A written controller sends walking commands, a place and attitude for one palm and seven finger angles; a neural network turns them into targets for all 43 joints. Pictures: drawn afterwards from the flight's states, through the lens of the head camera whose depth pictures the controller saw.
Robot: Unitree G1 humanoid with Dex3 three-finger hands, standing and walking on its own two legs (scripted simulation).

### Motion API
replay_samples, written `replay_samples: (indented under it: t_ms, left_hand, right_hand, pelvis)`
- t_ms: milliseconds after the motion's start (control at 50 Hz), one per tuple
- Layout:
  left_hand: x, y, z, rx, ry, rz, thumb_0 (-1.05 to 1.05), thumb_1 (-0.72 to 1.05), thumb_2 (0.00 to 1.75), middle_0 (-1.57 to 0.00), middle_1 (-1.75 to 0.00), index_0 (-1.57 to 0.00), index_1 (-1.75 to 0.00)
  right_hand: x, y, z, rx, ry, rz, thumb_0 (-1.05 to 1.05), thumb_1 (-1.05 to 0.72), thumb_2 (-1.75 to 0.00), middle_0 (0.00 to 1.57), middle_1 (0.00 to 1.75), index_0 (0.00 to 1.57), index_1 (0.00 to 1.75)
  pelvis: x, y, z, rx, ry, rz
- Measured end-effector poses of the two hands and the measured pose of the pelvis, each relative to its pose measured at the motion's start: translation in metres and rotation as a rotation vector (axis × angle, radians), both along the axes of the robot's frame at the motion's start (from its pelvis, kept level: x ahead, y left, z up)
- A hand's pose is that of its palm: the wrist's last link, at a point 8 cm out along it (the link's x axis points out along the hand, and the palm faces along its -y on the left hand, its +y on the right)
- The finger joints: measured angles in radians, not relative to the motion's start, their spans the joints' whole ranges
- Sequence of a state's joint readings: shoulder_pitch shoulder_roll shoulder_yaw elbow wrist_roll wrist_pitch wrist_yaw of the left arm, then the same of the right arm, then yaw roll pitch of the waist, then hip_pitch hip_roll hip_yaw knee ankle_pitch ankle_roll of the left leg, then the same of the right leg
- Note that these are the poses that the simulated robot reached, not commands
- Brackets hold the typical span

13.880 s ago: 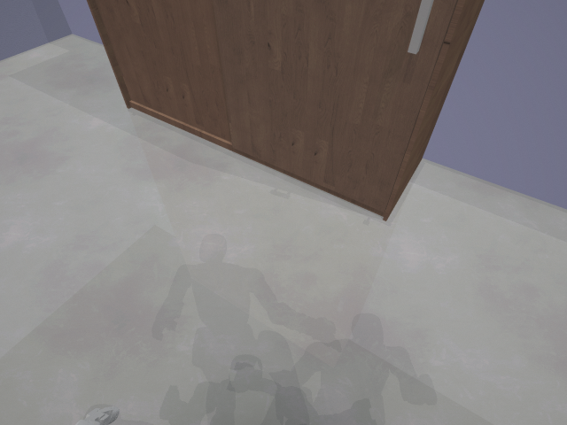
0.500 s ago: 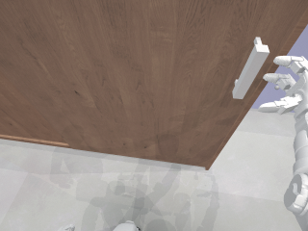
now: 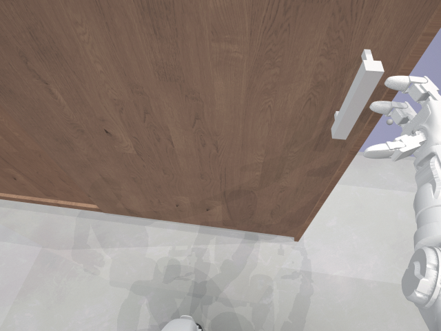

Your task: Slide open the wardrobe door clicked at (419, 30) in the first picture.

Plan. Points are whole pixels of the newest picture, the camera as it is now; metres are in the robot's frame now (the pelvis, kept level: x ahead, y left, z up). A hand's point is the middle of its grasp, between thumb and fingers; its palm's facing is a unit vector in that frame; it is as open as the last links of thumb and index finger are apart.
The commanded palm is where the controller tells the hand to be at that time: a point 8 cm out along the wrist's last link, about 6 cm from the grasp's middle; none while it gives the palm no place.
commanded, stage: feel for the door with the fingertips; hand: right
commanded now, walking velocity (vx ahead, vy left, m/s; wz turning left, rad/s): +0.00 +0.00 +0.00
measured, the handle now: (351, 96) +0.53 -0.16 +0.13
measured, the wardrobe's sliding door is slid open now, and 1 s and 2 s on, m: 0.00 0.00 0.00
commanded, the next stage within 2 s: slide the fingers in behind the handle in 0.54 s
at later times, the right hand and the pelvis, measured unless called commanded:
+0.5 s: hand (377, 113) +0.48 -0.19 +0.14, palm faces +0.00 +1.00 +0.00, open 14.0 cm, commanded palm +0.46 -0.24 +0.13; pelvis -0.01 +0.01 +0.00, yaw +0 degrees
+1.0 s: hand (377, 114) +0.48 -0.19 +0.13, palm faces -0.01 +1.00 +0.01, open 13.8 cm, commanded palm +0.45 -0.23 +0.13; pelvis -0.02 +0.00 -0.01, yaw +0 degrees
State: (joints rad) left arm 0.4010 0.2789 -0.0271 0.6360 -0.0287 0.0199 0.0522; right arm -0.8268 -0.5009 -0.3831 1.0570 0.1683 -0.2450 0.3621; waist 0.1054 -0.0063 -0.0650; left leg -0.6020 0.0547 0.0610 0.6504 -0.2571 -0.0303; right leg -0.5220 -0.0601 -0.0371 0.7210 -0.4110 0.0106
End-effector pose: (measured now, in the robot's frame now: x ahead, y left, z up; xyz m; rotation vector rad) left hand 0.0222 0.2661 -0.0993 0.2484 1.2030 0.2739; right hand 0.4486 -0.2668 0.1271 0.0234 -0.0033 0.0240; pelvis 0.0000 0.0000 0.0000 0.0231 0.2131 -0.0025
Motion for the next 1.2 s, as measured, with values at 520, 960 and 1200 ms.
replay_samples:
  t_ms: [520, 960, 1200]
  left_hand:
    - [-0.005, 0.003, -0.005, -0.016, -0.035, -0.004, 0.01, 0.91, 0.9, -0.21, -0.3, -0.2, -0.3]
    - [-0.052, 0.005, -0.003, 0.002, 0.059, 0.02, 0.01, 0.91, 0.9, -0.21, -0.3, -0.2, -0.3]
    - [-0.029, -0.005, -0.008, -0.031, 0.016, 0.004, 0.01, 0.91, 0.9, -0.21, -0.3, -0.2, -0.3]
  right_hand:
    - [0.008, 0.021, 0.01, -0.022, -0.002, -0.021, -0.01, 0.5, -0.3, 0.3, 1.2, 0.3, 1.2]
    - [0.012, 0.019, 0.007, -0.013, 0.005, -0.01, -0.01, 0.5, -0.3, 0.34, 1.22, 0.34, 1.22]
    - [0.01, 0.03, -0.002, -0.026, -0.001, -0.028, -0.01, 0.5, -0.3, 0.32, 1.22, 0.32, 1.22]
  pelvis:
    - [-0.011, 0.005, -0.002, -0.009, -0.002, 0.003]
    - [-0.024, 0.005, -0.007, -0.005, 0.029, -0.001]
    - [-0.015, 0.002, -0.006, -0.005, 0.022, 0.001]
